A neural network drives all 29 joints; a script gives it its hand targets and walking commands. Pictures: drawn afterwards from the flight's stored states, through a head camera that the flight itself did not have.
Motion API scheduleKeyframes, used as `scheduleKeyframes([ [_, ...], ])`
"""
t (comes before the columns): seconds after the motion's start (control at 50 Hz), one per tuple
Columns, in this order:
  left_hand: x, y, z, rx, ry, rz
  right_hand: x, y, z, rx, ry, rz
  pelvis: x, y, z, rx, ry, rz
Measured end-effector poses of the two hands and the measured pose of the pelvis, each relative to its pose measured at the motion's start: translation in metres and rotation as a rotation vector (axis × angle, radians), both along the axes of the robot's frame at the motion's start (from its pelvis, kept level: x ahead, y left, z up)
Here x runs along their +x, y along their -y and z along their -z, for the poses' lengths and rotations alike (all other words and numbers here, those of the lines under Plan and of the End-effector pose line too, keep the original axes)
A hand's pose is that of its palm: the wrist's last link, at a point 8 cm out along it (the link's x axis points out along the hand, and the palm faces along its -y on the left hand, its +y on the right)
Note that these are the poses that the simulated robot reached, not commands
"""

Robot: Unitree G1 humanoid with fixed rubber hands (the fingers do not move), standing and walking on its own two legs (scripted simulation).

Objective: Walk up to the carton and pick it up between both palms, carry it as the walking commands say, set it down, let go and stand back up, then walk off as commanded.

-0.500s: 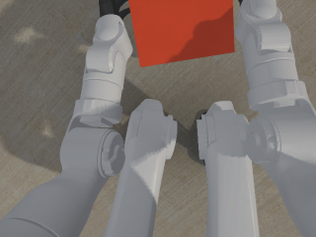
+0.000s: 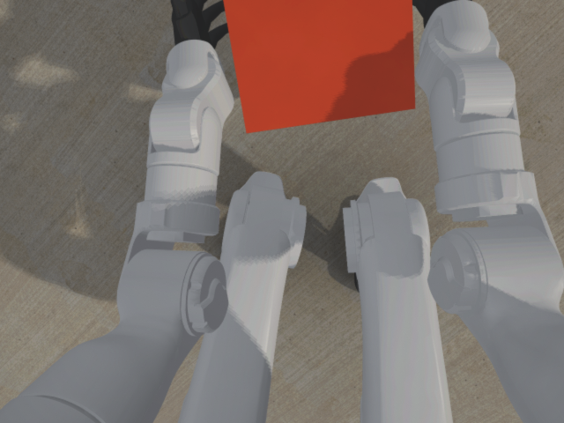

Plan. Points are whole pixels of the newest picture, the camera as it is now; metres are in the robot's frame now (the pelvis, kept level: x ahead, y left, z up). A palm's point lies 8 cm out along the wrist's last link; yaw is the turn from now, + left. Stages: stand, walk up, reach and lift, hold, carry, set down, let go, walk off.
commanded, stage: reach and lift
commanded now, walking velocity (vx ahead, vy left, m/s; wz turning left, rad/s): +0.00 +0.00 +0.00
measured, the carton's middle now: (316, 37) +0.51 +0.01 -0.20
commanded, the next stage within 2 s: none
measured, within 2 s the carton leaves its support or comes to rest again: neither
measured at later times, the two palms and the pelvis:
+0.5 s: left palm (166, 42) +0.47 +0.15 -0.06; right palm out of the picture +0.51 -0.10 -0.05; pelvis -0.01 +0.00 +0.05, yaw +0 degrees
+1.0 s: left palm (126, 28) +0.46 +0.14 +0.02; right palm out of the picture +0.50 -0.11 +0.02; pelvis -0.02 +0.00 +0.10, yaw -1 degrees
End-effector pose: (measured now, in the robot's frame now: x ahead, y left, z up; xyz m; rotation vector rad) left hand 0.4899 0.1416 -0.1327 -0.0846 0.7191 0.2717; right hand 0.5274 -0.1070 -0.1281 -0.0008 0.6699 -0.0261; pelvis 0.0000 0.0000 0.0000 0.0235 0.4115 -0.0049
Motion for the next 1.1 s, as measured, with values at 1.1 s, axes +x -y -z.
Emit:
scheduleKeyframes([
  [1.1,-0.034,0.000,-0.168,0.028,0.011,0.043,-0.033,-0.001,-0.170,-0.022,0.013,-0.007,-0.017,0.000,-0.111,-0.016,0.178,0.008],
])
